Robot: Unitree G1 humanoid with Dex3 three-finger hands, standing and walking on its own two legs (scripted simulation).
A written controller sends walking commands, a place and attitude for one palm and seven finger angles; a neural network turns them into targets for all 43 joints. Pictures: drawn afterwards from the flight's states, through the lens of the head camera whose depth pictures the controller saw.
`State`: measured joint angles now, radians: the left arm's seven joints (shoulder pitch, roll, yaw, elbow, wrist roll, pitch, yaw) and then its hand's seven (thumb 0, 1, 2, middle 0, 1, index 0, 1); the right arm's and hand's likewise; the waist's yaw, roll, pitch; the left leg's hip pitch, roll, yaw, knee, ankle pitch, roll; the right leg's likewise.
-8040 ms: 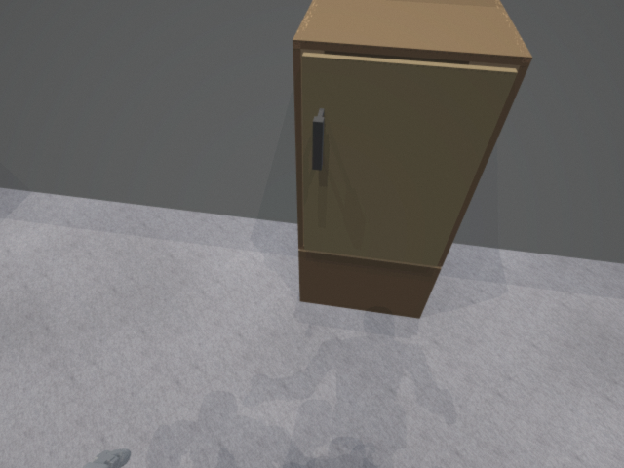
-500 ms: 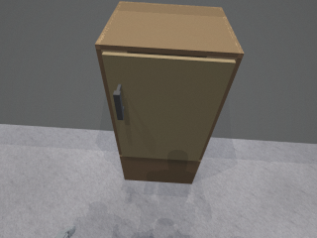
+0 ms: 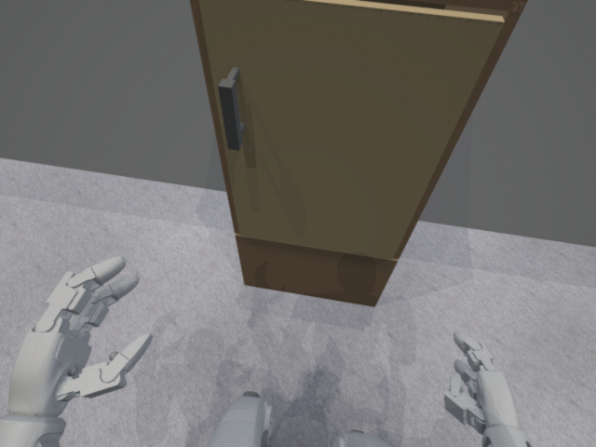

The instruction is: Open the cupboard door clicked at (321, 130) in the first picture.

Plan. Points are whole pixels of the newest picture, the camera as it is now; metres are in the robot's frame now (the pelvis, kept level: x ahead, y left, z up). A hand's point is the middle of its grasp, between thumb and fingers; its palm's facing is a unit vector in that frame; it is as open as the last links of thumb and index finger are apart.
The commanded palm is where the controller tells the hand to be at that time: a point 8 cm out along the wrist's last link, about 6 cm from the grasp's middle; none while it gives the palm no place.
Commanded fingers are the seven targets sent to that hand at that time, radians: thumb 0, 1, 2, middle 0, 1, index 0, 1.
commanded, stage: raise the hand with hooked fingers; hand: left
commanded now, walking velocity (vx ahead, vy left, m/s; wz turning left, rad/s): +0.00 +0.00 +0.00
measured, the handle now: (234, 109) +0.60 +0.18 +0.09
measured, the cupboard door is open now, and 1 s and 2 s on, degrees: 0 0 0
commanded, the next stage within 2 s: move the hooked fingers beside the handle in 1.50 s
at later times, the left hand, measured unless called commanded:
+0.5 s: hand (97, 311) +0.25 +0.27 +0.06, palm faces -0.10 -0.99 -0.03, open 12.6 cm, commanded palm +0.23 +0.34 +0.08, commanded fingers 0.00 -0.41 0.34 -0.29 -1.14 -0.29 -1.14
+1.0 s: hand (42, 247) +0.30 +0.34 +0.10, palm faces -0.01 -1.00 -0.06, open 14.0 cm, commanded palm +0.27 +0.39 +0.10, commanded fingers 0.00 -0.50 0.30 -0.30 -1.20 -0.30 -1.20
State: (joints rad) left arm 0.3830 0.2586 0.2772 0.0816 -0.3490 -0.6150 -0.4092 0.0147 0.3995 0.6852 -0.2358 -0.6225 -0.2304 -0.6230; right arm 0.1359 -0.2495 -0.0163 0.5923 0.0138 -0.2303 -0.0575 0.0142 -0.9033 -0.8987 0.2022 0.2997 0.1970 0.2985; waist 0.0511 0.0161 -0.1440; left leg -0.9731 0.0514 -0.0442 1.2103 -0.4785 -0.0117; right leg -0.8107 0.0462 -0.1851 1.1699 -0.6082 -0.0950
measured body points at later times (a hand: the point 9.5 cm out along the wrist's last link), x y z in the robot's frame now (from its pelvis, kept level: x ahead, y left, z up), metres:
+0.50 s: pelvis +0.00 +0.05 +0.02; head +0.06 +0.08 +0.47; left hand +0.25 +0.33 +0.06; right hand +0.13 -0.22 -0.05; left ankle +0.06 +0.13 -0.64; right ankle -0.01 -0.06 -0.64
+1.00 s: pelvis +0.00 +0.08 +0.04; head +0.06 +0.11 +0.49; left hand +0.29 +0.40 +0.11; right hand +0.15 -0.17 -0.03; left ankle +0.06 +0.13 -0.64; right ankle -0.01 -0.06 -0.64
